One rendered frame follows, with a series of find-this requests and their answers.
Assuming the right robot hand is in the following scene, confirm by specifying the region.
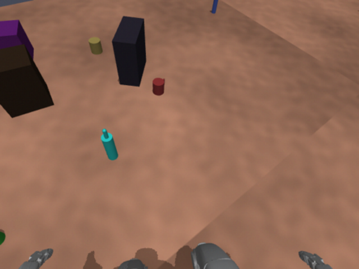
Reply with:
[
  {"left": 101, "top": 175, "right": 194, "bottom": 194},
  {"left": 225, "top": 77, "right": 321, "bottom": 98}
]
[{"left": 298, "top": 251, "right": 332, "bottom": 269}]

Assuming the left robot hand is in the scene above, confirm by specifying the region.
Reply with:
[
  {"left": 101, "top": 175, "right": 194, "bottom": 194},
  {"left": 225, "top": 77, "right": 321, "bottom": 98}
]
[{"left": 19, "top": 248, "right": 53, "bottom": 269}]

